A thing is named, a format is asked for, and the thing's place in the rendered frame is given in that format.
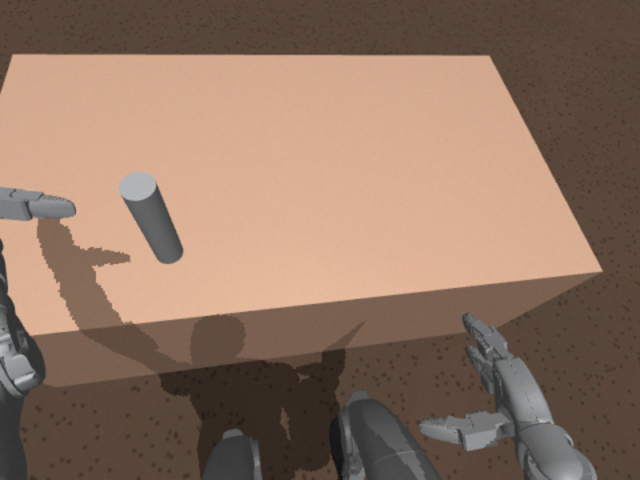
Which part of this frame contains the can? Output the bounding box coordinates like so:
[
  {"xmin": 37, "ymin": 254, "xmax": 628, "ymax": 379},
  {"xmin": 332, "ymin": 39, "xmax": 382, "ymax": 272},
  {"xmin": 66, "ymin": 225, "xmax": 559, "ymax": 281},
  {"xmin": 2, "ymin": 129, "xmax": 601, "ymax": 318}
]
[{"xmin": 119, "ymin": 172, "xmax": 183, "ymax": 264}]

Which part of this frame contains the right robot hand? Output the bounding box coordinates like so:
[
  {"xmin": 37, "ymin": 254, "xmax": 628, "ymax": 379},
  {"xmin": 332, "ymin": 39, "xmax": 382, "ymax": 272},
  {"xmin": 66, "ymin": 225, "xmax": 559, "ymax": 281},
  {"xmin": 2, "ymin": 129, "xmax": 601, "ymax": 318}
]
[{"xmin": 419, "ymin": 313, "xmax": 554, "ymax": 451}]

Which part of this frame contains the right robot arm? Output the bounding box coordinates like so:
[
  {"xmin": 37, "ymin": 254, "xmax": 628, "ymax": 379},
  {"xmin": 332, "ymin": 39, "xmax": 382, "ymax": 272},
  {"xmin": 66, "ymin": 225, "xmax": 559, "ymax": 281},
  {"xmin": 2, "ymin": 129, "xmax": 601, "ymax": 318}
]
[{"xmin": 515, "ymin": 423, "xmax": 597, "ymax": 480}]

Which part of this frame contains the left robot hand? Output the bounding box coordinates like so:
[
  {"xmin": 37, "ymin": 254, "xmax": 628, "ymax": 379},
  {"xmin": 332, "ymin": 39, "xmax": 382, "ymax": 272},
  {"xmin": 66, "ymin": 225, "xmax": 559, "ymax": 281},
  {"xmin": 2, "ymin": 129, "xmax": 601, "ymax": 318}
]
[{"xmin": 0, "ymin": 187, "xmax": 76, "ymax": 221}]

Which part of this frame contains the right robot foot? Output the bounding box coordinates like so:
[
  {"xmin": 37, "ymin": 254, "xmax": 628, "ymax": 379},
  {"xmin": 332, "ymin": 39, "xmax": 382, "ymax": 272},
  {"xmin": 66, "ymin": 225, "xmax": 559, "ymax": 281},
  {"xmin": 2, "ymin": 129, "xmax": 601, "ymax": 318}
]
[{"xmin": 329, "ymin": 417, "xmax": 345, "ymax": 480}]

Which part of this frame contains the left robot arm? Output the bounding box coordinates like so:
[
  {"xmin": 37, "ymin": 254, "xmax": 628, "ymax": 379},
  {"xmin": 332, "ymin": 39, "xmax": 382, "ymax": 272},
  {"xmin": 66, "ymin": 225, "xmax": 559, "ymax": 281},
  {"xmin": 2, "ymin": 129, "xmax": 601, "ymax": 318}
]
[{"xmin": 0, "ymin": 238, "xmax": 46, "ymax": 480}]

